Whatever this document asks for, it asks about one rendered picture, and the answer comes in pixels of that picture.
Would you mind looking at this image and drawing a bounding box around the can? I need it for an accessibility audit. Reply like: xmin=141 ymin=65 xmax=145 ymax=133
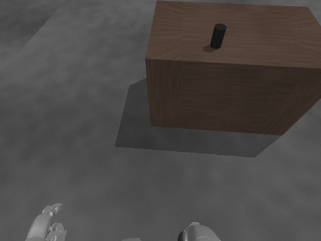
xmin=210 ymin=24 xmax=226 ymax=49

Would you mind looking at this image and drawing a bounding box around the left robot hand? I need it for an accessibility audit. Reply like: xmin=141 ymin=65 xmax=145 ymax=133
xmin=26 ymin=203 xmax=67 ymax=241

